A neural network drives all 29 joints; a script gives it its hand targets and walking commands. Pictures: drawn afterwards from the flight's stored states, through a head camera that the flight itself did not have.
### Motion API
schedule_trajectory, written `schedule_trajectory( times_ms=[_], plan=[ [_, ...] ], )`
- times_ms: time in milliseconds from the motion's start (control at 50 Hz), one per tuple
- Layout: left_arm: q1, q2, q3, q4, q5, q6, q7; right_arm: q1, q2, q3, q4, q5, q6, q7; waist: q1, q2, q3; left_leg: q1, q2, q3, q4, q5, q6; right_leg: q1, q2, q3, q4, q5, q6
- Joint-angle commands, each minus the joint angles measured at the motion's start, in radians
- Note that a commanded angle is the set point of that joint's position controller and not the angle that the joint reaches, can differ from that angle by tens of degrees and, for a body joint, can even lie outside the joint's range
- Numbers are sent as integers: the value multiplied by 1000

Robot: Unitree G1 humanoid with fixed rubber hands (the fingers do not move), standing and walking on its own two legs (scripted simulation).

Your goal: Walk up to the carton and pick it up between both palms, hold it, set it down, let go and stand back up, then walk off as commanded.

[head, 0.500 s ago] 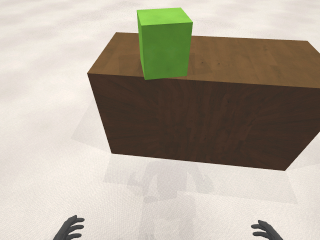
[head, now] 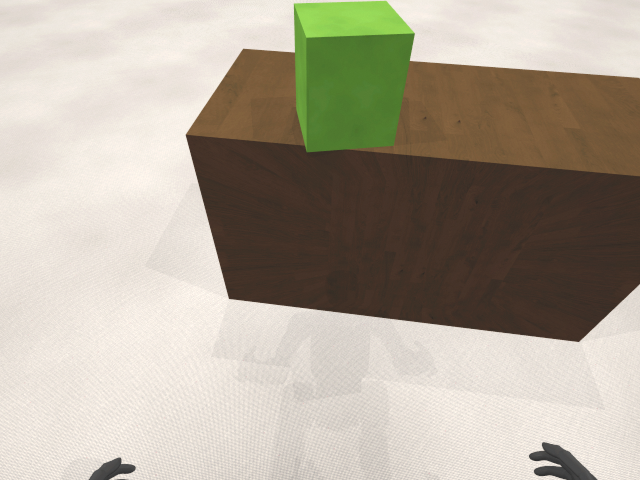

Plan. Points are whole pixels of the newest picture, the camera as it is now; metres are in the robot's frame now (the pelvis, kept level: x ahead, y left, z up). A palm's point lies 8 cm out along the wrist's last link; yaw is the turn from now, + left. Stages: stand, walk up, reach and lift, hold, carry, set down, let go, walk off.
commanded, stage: walk up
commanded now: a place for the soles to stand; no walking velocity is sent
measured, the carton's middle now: (345, 77) +0.94 -0.08 +0.08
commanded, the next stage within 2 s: none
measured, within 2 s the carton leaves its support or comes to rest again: neither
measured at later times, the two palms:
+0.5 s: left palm (92, 479) +0.18 +0.29 -0.09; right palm out of the picture +0.10 -0.31 -0.09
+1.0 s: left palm (94, 470) +0.19 +0.30 -0.09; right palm out of the picture +0.11 -0.30 -0.07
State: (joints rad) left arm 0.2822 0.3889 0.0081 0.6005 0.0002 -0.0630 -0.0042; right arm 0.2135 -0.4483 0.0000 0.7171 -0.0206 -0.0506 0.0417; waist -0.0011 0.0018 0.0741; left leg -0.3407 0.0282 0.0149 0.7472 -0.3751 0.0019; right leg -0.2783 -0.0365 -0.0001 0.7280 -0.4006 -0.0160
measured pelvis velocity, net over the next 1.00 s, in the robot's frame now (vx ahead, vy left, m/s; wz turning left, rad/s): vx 0.05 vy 0.02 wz -0.10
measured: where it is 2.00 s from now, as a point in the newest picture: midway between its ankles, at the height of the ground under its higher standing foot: outside the picture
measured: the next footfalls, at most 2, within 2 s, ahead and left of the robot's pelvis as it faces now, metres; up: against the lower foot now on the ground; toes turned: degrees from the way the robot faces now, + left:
right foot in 0.34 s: +0.11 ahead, -0.12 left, +0.00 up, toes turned -5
left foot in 1.42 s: +0.16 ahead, +0.15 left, +0.00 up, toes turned -2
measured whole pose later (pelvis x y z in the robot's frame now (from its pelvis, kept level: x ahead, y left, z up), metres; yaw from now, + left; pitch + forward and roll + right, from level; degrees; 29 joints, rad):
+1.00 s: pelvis +0.05 +0.02 +0.00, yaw -6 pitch -1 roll -1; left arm 0.28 0.40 0.01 0.60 0.00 -0.04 -0.01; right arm 0.29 -0.43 0.00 0.72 -0.02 -0.08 0.00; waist 0.00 -0.02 0.08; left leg -0.34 0.04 0.05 0.80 -0.43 0.03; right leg -0.39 0.01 0.00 0.75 -0.31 -0.01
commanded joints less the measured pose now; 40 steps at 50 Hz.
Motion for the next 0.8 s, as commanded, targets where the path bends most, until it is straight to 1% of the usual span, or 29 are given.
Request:
schedule_trajectory(
  times_ms=[0, 20, 60, 80, 100, 120, 180, 200, 240, 280, 300, 320, 340, 360, 400, 440, 480, 500, 520, 540, 560, 600, 640, 680, 700, 720, 740, 760, 780],
  plan=[
    [16, 116, 63, -79, 12, -11, -1, 258, -316, -166, -34, -40, -44, -19, -100, 328, -69, 427, 339, -620, -443, 56, 200, -513, 144, -13, 362, -176, -5],
    [-35, 248, 90, -47, 17, 0, 17, 233, -305, -159, -41, 0, -40, -18, -105, 152, -53, 346, 372, -664, -420, 81, 244, -485, 81, 107, 430, -234, -19],
    [14, 216, 84, -27, 2, 7, 8, 205, -262, -141, -41, -4, -47, -33, -51, 57, -54, 342, 313, -462, -317, 468, 220, -427, 50, 139, 403, -141, -21],
    [37, 209, 88, -29, 13, 8, 6, 191, -237, -136, -65, -3, -48, -42, -53, 24, -95, 392, 296, -399, -276, 572, 221, -437, 39, 135, 366, -124, -13],
    [58, 194, 87, -22, 16, 9, 5, 196, -232, -132, -58, -3, -46, -49, -51, 112, -125, 397, 279, -313, -225, 721, 223, -422, 28, 103, 333, -91, -14],
    [71, 170, 89, -15, 16, 17, 3, 196, -214, -127, -69, -6, -49, -51, -45, 114, -125, 420, 277, -293, -203, 824, 225, -423, 52, 102, 321, -89, -19],
    [38, 162, 75, -35, 18, 25, 1, 210, -212, -116, -88, -4, -42, -62, -50, 84, -125, 251, 278, -194, -181, 866, 228, -294, 21, 25, 212, -17, -27],
    [35, 145, 78, -28, 24, 23, 2, 177, -216, -120, -78, 1, -40, -64, -35, 141, -132, 208, 279, -183, -183, 787, 223, -252, 1, 17, 157, 37, -41],
    [29, 147, 81, -24, 28, 23, -3, 124, -215, -112, -91, 2, -36, -68, -20, 116, -78, 99, 289, -183, -156, 744, 226, -184, 6, -9, 82, 34, -43],
    [129, 148, 86, 28, 25, 18, 1, 62, -224, -109, -107, 14, -24, -63, 40, 116, -127, 2, 235, -95, -53, 548, 168, 49, 49, -35, -112, 172, -76],
    [158, 189, 97, 34, 32, 11, 7, 65, -177, -91, -107, 20, -21, -59, 66, 25, -110, -70, 176, -47, 47, 447, 127, 109, 51, 9, -184, 197, -88],
    [146, 298, 120, 37, 42, 6, 15, 94, -128, -79, -117, 21, -18, -56, 46, -190, -79, -237, 69, 9, 259, 170, 66, 162, -125, 364, -259, 236, -149],
    [105, 312, 113, -2, 29, 2, 10, 91, -144, -78, -111, 25, -5, -58, 29, -155, -60, -254, -1, 9, 303, -255, 40, 43, -312, 579, -342, 148, -287],
    [71, 350, 124, 5, 24, 5, 6, 95, -206, -101, -77, 22, 3, -63, 28, -122, -58, -194, 20, -36, 340, -310, 36, -45, -342, 614, -376, -72, -328],
    [25, 326, 122, 9, 28, 15, 8, 103, -218, -104, -35, 11, 2, -56, 13, -81, 30, -191, 32, -38, 270, -250, 45, -129, -261, 547, -403, -259, -282],
    [-8, 316, 111, 6, 32, 18, 5, 113, -186, -102, -20, 4, -11, -47, 2, -163, 86, -91, 22, 19, 178, -169, 55, -242, -195, 424, -376, -176, -240],
    [-22, 268, 96, -4, 28, 31, -7, 217, -178, -111, 14, 10, -29, -47, -52, -108, -8, 136, -20, 62, -83, -43, 59, -261, -126, 285, -269, -4, -176],
    [-26, 243, 86, -9, 22, 35, -9, 256, -182, -119, 16, -4, -36, -52, -68, -98, -66, 213, -18, 16, -198, -33, 52, -245, -88, 232, -137, 9, -138],
    [-9, 168, 68, -34, 15, 39, -7, 257, -221, -118, -1, -25, -43, -58, -67, 64, -91, 248, 137, -297, -361, -227, 122, -349, -34, 170, 53, -35, -69],
    [13, 152, 67, -14, 9, 44, -1, 152, -296, -133, -36, -18, -47, -58, -41, 213, -52, 204, 367, -568, -457, -253, 199, -415, 75, 27, 149, -153, -12],
    [-25, 220, 73, -3, 17, 39, 9, 140, -276, -127, -41, -7, -52, -59, -40, 57, 23, 143, 373, -568, -398, 38, 207, -382, 44, 105, 192, -168, -10],
    [-16, 194, 72, 6, 13, 32, 4, 105, -234, -93, -30, 0, -56, -65, -3, 61, -45, 200, 307, -357, -247, 562, 187, -264, 10, 50, 94, -103, -17],
    [38, 189, 74, 28, 6, 14, 1, 78, -212, -95, -34, 6, -48, -63, 4, 134, -117, 178, 205, -163, -135, 822, 127, -106, 29, -11, -32, 50, -31],
    [56, 207, 84, 36, 17, 6, 5, 46, -185, -89, -56, 15, -32, -57, 20, 120, -130, 36, 137, -85, -57, 608, 91, 71, 14, 38, -110, 301, -59],
    [61, 245, 93, 37, 28, 2, 9, 68, -171, -83, -54, 18, -30, -60, 21, 21, -139, -41, 125, -54, -22, 452, 74, 110, -24, 116, -98, 347, -95],
    [38, 264, 88, 30, 29, 2, 4, 72, -150, -79, -63, 22, -28, -60, 4, -77, -118, -90, 60, -56, 3, 177, 58, 71, -123, 260, -114, 316, -165],
    [40, 281, 92, 26, 15, 5, 0, 74, -158, -87, -57, 15, -24, -61, 0, -94, -127, -6, 20, -10, 32, 8, 50, 14, -183, 321, -137, 283, -222],
    [37, 276, 86, 24, 13, 6, 2, 44, -159, -88, -49, 14, -26, -60, 3, -42, -122, 6, -1, -19, 16, -70, 60, -34, -206, 366, -151, 254, -244],
    [-1, 274, 81, 22, 18, 14, -1, 69, -163, -87, -31, 4, -30, -56, -29, -77, -70, 23, 8, -34, -67, -126, 71, -115, -166, 322, -171, 142, -201]
  ],
)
